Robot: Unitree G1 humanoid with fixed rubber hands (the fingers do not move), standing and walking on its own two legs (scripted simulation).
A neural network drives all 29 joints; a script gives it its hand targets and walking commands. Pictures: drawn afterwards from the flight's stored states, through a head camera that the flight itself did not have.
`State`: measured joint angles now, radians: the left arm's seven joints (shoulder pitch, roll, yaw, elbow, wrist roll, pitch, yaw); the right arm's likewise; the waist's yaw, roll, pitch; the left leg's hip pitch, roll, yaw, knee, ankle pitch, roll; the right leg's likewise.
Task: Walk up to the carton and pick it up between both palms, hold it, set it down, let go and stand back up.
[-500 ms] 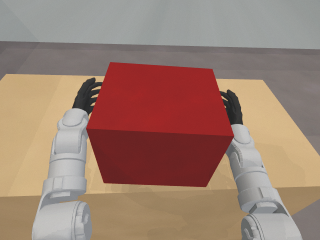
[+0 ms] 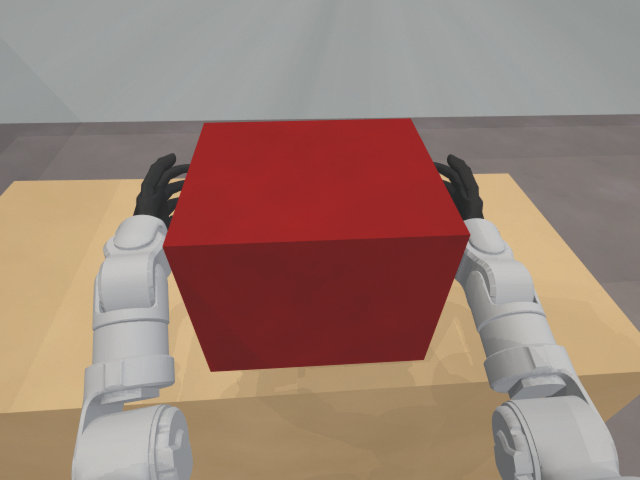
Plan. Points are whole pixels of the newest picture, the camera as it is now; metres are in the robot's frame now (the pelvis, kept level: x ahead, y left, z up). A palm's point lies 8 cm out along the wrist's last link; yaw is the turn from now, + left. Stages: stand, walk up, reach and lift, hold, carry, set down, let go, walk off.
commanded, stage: reach and lift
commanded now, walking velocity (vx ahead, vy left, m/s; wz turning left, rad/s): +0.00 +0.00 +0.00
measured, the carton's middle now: (313, 241) +0.38 +0.01 +0.13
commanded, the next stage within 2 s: hold in 1.10 s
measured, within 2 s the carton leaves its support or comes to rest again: neither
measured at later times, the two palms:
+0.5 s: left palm (158, 198) +0.36 +0.19 +0.22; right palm (481, 192) +0.37 -0.18 +0.22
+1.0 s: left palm (154, 186) +0.36 +0.19 +0.23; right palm (487, 172) +0.37 -0.18 +0.25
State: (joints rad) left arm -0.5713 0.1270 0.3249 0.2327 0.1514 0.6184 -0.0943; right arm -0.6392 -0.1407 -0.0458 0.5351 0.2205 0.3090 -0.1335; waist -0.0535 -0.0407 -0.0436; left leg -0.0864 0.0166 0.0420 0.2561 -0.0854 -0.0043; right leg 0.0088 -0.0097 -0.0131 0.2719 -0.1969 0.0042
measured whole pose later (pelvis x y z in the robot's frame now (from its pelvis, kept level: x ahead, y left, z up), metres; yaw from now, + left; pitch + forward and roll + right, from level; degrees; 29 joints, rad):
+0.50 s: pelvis +0.00 +0.00 +0.00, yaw -1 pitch -5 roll +0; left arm -0.62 0.11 0.33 0.18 0.18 0.76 -0.07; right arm -0.76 -0.20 -0.03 0.60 0.29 0.42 -0.12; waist -0.07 -0.04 -0.09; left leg -0.08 0.02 0.05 0.25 -0.09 -0.01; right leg 0.02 0.00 0.00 0.26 -0.19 0.00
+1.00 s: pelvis +0.00 +0.00 +0.00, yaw -1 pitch -4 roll +0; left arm -0.66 0.13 0.33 0.19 0.17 0.82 -0.06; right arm -0.84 -0.23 -0.02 0.61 0.33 0.50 -0.14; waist -0.07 -0.02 -0.12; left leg -0.10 0.02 0.04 0.27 -0.10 -0.01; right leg 0.00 0.00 0.00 0.25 -0.19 0.00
